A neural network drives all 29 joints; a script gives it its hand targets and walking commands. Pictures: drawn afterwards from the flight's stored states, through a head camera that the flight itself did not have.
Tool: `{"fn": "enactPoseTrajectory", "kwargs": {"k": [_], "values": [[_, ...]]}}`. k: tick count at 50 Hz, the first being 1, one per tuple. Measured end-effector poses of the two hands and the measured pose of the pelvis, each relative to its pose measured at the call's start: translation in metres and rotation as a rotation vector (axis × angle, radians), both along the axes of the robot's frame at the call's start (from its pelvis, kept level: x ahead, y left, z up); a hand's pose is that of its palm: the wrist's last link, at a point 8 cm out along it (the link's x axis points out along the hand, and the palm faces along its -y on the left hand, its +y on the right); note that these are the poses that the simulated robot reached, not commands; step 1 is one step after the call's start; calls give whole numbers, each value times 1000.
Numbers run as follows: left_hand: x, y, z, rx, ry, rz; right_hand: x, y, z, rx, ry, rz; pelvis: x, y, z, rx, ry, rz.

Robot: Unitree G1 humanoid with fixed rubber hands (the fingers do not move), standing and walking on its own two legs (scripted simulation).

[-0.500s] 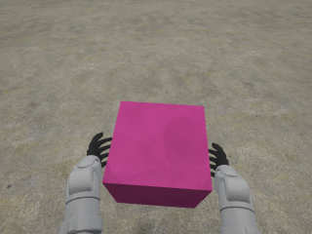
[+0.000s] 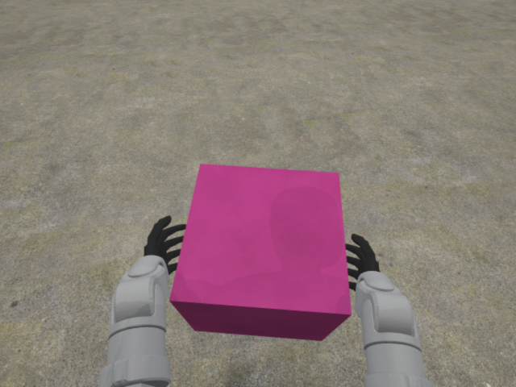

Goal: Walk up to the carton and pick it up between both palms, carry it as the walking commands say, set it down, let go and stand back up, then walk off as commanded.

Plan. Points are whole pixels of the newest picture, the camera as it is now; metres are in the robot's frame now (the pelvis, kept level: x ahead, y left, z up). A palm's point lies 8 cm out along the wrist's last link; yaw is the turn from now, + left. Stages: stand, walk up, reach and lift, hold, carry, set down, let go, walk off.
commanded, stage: hold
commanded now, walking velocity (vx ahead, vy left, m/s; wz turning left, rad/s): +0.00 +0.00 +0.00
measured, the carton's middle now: (263, 255) +0.36 -0.01 -0.02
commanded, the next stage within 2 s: carry in 0.54 s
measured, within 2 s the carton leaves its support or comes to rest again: neither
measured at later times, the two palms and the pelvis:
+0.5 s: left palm (157, 263) +0.30 +0.16 +0.05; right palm (367, 280) +0.28 -0.18 +0.03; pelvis +0.00 +0.00 +0.00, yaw +0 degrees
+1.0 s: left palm (96, 222) +0.32 +0.24 +0.13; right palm (324, 228) +0.31 -0.10 +0.12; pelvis +0.06 +0.06 +0.01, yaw +1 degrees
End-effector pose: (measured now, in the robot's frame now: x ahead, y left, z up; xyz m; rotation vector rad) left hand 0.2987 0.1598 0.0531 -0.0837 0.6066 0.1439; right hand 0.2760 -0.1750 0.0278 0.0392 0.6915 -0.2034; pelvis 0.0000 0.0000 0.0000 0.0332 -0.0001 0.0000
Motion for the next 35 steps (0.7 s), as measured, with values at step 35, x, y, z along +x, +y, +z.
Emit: {"fn": "enactPoseTrajectory", "kwargs": {"k": [35], "values": [[-4,22,16,2,-40,4,1,22,20,-18,-39,6,-3,19,-3,-24,0,21]]}}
